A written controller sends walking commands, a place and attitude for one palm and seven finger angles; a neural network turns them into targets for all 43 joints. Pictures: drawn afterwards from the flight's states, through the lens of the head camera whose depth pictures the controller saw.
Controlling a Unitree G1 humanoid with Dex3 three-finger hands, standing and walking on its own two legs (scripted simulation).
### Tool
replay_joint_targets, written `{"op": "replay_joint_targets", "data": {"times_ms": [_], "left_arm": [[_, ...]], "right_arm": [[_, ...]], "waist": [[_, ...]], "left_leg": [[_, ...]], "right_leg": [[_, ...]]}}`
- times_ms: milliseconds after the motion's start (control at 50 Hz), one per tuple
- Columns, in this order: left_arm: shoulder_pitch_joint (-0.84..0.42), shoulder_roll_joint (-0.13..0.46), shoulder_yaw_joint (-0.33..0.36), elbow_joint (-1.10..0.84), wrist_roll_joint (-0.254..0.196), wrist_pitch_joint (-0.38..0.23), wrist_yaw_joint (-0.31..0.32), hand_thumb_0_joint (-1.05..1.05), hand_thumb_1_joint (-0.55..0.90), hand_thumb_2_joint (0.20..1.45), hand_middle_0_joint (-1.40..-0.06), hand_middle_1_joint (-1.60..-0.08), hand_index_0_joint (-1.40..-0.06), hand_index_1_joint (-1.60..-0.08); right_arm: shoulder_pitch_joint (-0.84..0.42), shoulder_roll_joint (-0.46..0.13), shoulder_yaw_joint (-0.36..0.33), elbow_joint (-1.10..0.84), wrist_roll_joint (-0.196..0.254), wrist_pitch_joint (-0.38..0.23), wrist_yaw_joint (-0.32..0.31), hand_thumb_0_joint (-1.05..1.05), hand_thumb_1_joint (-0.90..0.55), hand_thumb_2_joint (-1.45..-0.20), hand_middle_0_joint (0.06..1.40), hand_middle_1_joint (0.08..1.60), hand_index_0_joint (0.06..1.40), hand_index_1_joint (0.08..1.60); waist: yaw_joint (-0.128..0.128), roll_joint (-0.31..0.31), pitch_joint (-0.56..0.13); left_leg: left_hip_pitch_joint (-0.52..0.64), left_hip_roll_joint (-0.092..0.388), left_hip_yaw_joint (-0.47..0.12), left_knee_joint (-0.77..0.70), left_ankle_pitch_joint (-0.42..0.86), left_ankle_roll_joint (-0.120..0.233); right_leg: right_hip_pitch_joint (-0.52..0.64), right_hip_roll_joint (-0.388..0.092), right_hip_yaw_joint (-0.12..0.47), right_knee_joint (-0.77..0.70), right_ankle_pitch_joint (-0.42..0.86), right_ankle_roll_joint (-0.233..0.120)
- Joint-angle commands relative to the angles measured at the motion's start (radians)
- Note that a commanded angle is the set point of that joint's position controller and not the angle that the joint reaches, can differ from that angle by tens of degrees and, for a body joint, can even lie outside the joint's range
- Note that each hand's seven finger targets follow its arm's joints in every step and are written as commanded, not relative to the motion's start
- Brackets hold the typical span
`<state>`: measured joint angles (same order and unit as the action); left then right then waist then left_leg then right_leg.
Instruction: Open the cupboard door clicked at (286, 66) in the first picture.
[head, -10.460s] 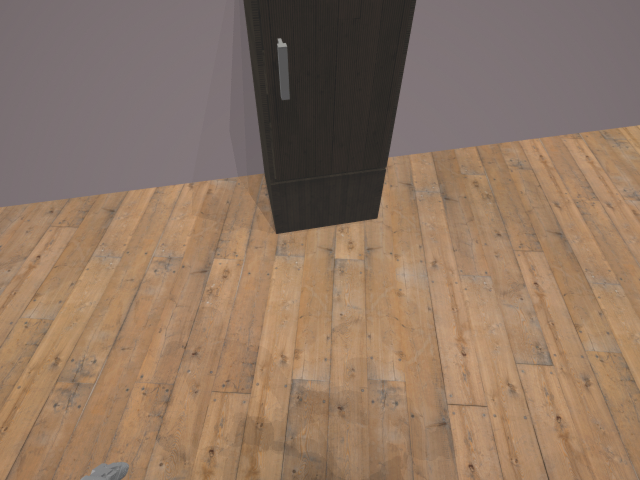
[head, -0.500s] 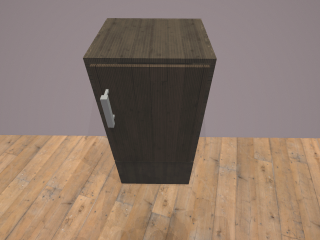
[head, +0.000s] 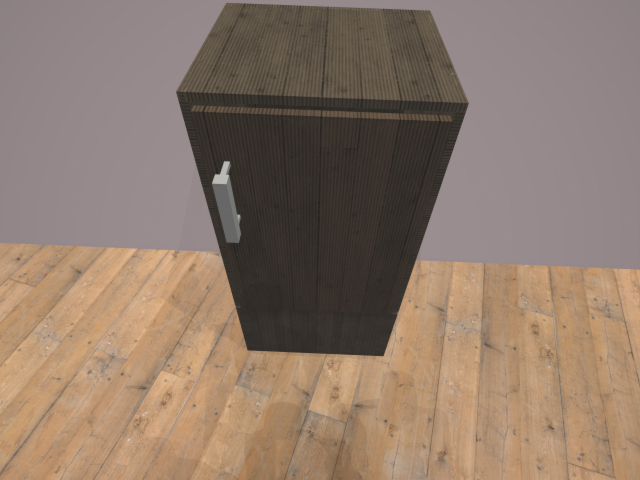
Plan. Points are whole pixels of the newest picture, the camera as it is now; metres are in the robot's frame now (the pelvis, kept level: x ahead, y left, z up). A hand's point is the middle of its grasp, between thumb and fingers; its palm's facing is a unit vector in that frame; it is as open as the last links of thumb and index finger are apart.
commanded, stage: look again from close up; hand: left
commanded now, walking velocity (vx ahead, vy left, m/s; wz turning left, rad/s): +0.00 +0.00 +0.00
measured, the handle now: (230, 202) +0.57 +0.20 -0.02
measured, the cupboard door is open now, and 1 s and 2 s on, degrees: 0 0 0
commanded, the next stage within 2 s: raise the hand with hooked fingers in 0.28 s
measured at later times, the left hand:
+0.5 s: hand (156, 476) +0.14 +0.21 -0.08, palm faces +0.23 -0.95 -0.21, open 7.4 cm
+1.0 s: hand (160, 437) +0.18 +0.21 -0.05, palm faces +0.00 -1.00 -0.07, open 9.8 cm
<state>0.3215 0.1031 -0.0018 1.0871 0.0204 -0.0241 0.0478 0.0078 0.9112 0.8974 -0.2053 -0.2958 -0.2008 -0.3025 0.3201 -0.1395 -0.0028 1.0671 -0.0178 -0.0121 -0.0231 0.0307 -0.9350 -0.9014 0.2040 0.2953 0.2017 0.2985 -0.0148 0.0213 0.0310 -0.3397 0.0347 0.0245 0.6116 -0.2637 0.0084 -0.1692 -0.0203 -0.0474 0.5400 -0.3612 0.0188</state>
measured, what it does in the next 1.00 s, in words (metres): lowers itself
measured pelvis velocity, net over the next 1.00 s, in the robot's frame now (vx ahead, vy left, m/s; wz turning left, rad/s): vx -0.04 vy -0.03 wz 0.01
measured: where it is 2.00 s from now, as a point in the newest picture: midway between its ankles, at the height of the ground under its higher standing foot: outside the picture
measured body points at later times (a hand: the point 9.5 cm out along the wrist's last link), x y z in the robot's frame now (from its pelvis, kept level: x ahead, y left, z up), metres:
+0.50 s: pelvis +0.01 +0.01 +0.00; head +0.03 +0.01 +0.45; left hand +0.13 +0.26 -0.06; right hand +0.11 -0.23 -0.12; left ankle +0.04 +0.11 -0.73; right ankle -0.04 -0.13 -0.73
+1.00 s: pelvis -0.04 -0.03 -0.10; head +0.03 -0.02 +0.34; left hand +0.18 +0.26 -0.04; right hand +0.16 -0.27 -0.18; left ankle +0.04 +0.11 -0.73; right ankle -0.04 -0.13 -0.73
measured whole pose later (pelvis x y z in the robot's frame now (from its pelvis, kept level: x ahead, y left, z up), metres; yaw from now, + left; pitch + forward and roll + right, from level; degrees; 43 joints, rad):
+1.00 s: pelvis -0.04 -0.03 -0.10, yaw +0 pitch +15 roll -3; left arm 0.26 0.31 0.34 0.16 -0.37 -0.45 -0.50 0.01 0.38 0.67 -0.24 -0.63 -0.24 -0.64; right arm 0.19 -0.24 -0.01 0.61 0.03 -0.26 -0.09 0.01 -0.90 -0.90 0.21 0.30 0.20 0.30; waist 0.04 0.02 -0.13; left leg -1.06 0.07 -0.08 1.25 -0.46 -0.04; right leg -0.89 0.02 -0.12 1.24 -0.62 -0.04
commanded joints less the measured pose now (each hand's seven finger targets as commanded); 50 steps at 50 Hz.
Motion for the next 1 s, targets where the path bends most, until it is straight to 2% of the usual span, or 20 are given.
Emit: {"op": "replay_joint_targets", "data": {"times_ms": [0,80,280,340,360,380,400,420,440,460,480,500,540,560,620,660,720,820,880,980], "left_arm": [[0.079,0.109,0.021,-0.049,0.002,0.0,0.004,0.0,0.9,0.9,-0.2,-0.3,-0.2,-0.3],[0.067,0.136,0.025,-0.065,0.002,0.006,-0.001,0.0,0.9,0.9,-0.2,-0.3,-0.2,-0.3],[0.037,0.207,0.028,-0.08,0.002,0.004,-0.008,0.0,0.9,0.9,-0.2,-0.3,-0.2,-0.3],[0.024,0.221,0.029,-0.081,0.003,0.005,-0.008,0.0,0.9,0.9,-0.2,-0.3,-0.2,-0.3],[0.057,0.18,0.012,-0.067,0.009,0.001,0.028,0.0,0.9,0.9,-0.2,-0.3,-0.2,-0.3],[-0.705,0.499,0.249,-1.621,-0.153,-0.204,0.039,0.0,0.877,0.89,-0.202,-0.315,-0.202,-0.315],[-0.143,0.382,0.204,-1.345,-0.096,-0.16,0.061,0.0,0.853,0.88,-0.203,-0.33,-0.203,-0.33],[0.113,0.138,0.059,-1.204,-0.138,-0.044,0.076,0.0,0.83,0.87,-0.205,-0.345,-0.205,-0.345],[0.059,0.055,0.038,-1.162,-0.165,-0.043,0.06,0.0,0.807,0.86,-0.207,-0.36,-0.207,-0.36],[-0.032,0.138,0.117,-1.157,-0.173,-0.094,0.044,0.0,0.783,0.85,-0.208,-0.375,-0.208,-0.375],[0.009,0.172,0.182,-1.051,-0.174,-0.155,0.013,0.0,0.76,0.84,-0.21,-0.39,-0.21,-0.39],[0.105,0.142,0.203,-0.934,-0.194,-0.229,-0.036,0.0,0.737,0.83,-0.212,-0.405,-0.212,-0.405],[0.242,0.13,0.256,-0.805,-0.219,-0.386,-0.167,0.0,0.69,0.81,-0.215,-0.435,-0.215,-0.435],[0.231,0.13,0.26,-0.796,-0.235,-0.469,-0.242,0.0,0.667,0.8,-0.217,-0.45,-0.217,-0.45],[0.184,0.277,0.38,-0.8,-0.299,-0.625,-0.459,0.0,0.597,0.77,-0.222,-0.495,-0.222,-0.495],[0.14,0.321,0.431,-0.907,-0.367,-0.586,-0.528,0.0,0.55,0.75,-0.225,-0.525,-0.225,-0.525],[-0.032,0.376,0.475,-1.075,-0.44,-0.53,-0.534,0.0,0.48,0.72,-0.23,-0.57,-0.23,-0.57],[-0.243,0.375,0.392,-1.272,-0.41,-0.578,-0.501,0.0,0.363,0.67,-0.238,-0.645,-0.238,-0.645],[-0.202,0.386,0.38,-1.177,-0.4,-0.537,-0.531,0.0,0.293,0.64,-0.243,-0.69,-0.243,-0.69],[-0.099,0.43,0.461,-1.094,-0.434,-0.399,-0.557,0.0,0.177,0.59,-0.252,-0.765,-0.252,-0.765]], "right_arm": [[0.017,-0.102,-0.019,-0.065,0.003,-0.015,-0.002,0.0,-0.9,-0.9,0.2,0.3,0.2,0.3],[-0.007,-0.133,-0.022,-0.07,0.0,-0.017,0.0,0.0,-0.9,-0.9,0.2,0.3,0.2,0.3],[-0.068,-0.184,-0.025,-0.079,0.004,-0.025,0.0,0.0,-0.9,-0.9,0.2,0.3,0.2,0.3],[-0.087,-0.192,-0.025,-0.078,0.006,-0.024,0.0,0.0,-0.9,-0.9,0.2,0.3,0.2,0.3],[-0.106,-0.202,-0.025,-0.127,0.014,-0.017,0.006,0.0,-0.9,-0.9,0.2,0.3,0.2,0.3],[-0.052,-0.307,-0.069,-0.436,0.063,-0.157,-0.025,0.0,-0.9,-0.9,0.2,0.3,0.2,0.3],[-0.128,-0.215,-0.025,-0.402,0.052,-0.25,-0.065,0.0,-0.9,-0.9,0.2,0.3,0.2,0.3],[-0.138,-0.174,-0.039,-0.384,0.07,-0.279,-0.062,0.0,-0.9,-0.9,0.2,0.3,0.2,0.3],[-0.105,-0.176,-0.048,-0.38,0.071,-0.284,-0.06,0.0,-0.9,-0.9,0.2,0.3,0.2,0.3],[-0.131,-0.208,-0.064,-0.422,0.056,-0.285,-0.061,0.0,-0.9,-0.9,0.2,0.3,0.2,0.3],[-0.132,-0.227,-0.071,-0.429,0.041,-0.279,-0.061,0.0,-0.9,-0.9,0.2,0.3,0.2,0.3],[-0.136,-0.219,-0.074,-0.45,0.028,-0.274,-0.059,0.0,-0.9,-0.9,0.2,0.3,0.2,0.3],[-0.158,-0.216,-0.093,-0.493,0.021,-0.269,-0.031,0.0,-0.9,-0.9,0.2,0.3,0.2,0.3],[-0.182,-0.221,-0.104,-0.515,0.016,-0.268,-0.019,0.0,-0.9,-0.9,0.2,0.3,0.2,0.3],[-0.21,-0.233,-0.118,-0.6,0.035,-0.281,0.011,0.0,-0.9,-0.9,0.2,0.3,0.2,0.3],[-0.226,-0.238,-0.118,-0.669,0.046,-0.276,0.003,0.0,-0.9,-0.9,0.2,0.3,0.2,0.3],[-0.187,-0.224,-0.101,-0.695,0.052,-0.265,-0.026,0.0,-0.9,-0.9,0.2,0.3,0.2,0.3],[-0.136,-0.228,-0.081,-0.635,0.039,-0.286,-0.07,0.0,-0.9,-0.9,0.2,0.3,0.2,0.3],[-0.131,-0.241,-0.075,-0.6,0.045,-0.303,-0.084,0.0,-0.9,-0.9,0.2,0.3,0.2,0.3],[-0.14,-0.237,-0.07,-0.615,0.058,-0.297,-0.081,0.0,-0.9,-0.9,0.2,0.3,0.2,0.3]], "waist": [[0.013,-0.032,0.058],[0.017,0.022,0.035],[0.021,-0.004,-0.046],[0.023,-0.011,-0.037],[0.022,-0.025,0.044],[-0.093,0.136,-0.456],[0.031,0.25,-0.452],[-0.017,0.214,-0.323],[-0.035,0.107,-0.15],[-0.041,0.048,-0.034],[-0.041,-0.037,-0.023],[-0.02,-0.152,-0.035],[0.047,-0.229,-0.138],[0.062,-0.231,-0.172],[0.091,-0.041,-0.287],[0.097,-0.021,-0.401],[0.058,0.009,-0.418],[-0.028,0.064,-0.387],[-0.032,0.069,-0.364],[0.033,0.046,-0.444]], "left_leg": [[0.018,0.074,-0.098,-0.156,0.091,0.042],[0.041,0.083,-0.117,-0.207,0.07,0.048],[0.146,0.079,-0.074,-0.172,0.279,0.046],[0.144,0.077,-0.07,-0.171,0.283,0.045],[0.113,0.1,-0.062,-0.039,0.364,0.021],[0.392,0.003,-0.051,-0.118,0.435,0.008],[0.524,0.07,-0.105,-0.156,0.539,-0.001],[0.36,0.04,-0.105,-0.203,0.394,-0.037],[0.233,0.029,-0.096,-0.182,0.273,-0.018],[0.085,0.004,-0.096,-0.122,0.096,-0.014],[-0.015,-0.017,-0.074,-0.048,0.005,-0.011],[-0.092,-0.026,-0.061,0.032,0.019,-0.006],[-0.208,-0.027,-0.04,0.168,0.097,-0.021],[-0.278,-0.029,-0.029,0.236,0.091,-0.023],[-0.39,-0.039,-0.014,0.379,0.062,-0.019],[-0.411,-0.046,0.01,0.416,0.026,-0.004],[-0.474,-0.034,-0.003,0.477,-0.054,0.007],[-0.454,-0.002,-0.04,0.544,-0.038,0.028],[-0.466,0.002,-0.05,0.537,-0.06,0.03],[-0.444,-0.005,-0.051,0.487,-0.003,0.029]], "right_leg": [[-0.084,-0.046,0.053,-0.09,0.069,-0.055],[-0.076,-0.045,0.038,-0.074,0.066,-0.043],[-0.042,-0.071,0.054,-0.091,0.197,-0.03],[-0.037,-0.077,0.058,-0.099,0.21,-0.03],[-0.105,-0.089,0.112,-0.148,0.254,-0.026],[-0.116,-0.002,-0.042,-0.015,0.406,-0.057],[-0.188,0.016,-0.053,0.117,0.195,-0.052],[-0.275,0.031,-0.067,0.168,0.023,-0.035],[-0.305,0.021,-0.054,0.137,0.017,-0.031],[-0.337,0.022,-0.067,0.072,0.012,-0.033],[-0.38,0.025,-0.078,0.039,0.025,-0.032],[-0.434,0.034,-0.088,0.076,0.024,-0.03],[-0.496,0.043,-0.092,0.235,0.08,-0.039],[-0.546,0.044,-0.078,0.31,0.09,-0.04],[-0.584,0.027,0.005,0.425,0.091,-0.057],[-0.55,0.017,0.058,0.414,0.041,-0.043],[-0.574,0.016,0.145,0.368,-0.097,-0.015],[-0.69,0.039,0.131,0.41,-0.059,-0.022],[-0.719,0.042,0.122,0.398,-0.098,-0.024],[-0.6,0.027,0.116,0.377,-0.029,-0.014]]}}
